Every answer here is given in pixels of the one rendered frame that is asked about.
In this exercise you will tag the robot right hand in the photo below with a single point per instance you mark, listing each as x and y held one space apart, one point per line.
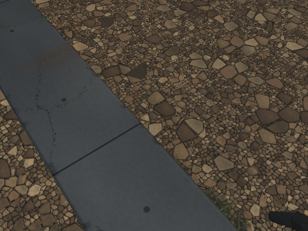
297 220

